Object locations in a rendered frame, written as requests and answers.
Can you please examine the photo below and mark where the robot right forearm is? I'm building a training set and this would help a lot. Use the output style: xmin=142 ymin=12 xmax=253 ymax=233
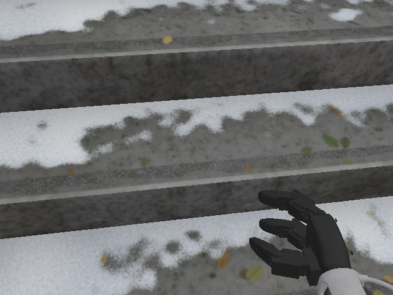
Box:
xmin=317 ymin=268 xmax=372 ymax=295

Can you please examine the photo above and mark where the robot right hand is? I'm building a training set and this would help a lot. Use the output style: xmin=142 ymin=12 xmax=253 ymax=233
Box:
xmin=249 ymin=189 xmax=353 ymax=286

